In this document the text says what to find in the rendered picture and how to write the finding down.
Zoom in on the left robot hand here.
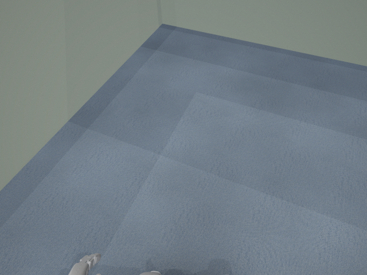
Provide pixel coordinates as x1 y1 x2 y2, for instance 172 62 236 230
68 253 101 275

